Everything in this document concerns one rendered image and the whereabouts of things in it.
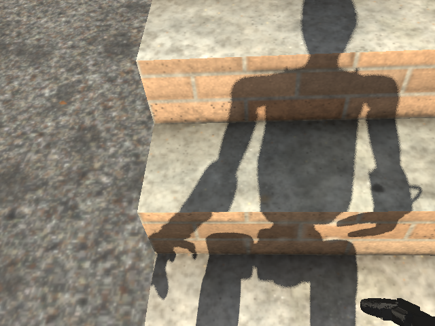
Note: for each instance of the robot right hand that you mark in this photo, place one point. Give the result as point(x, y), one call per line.
point(400, 311)

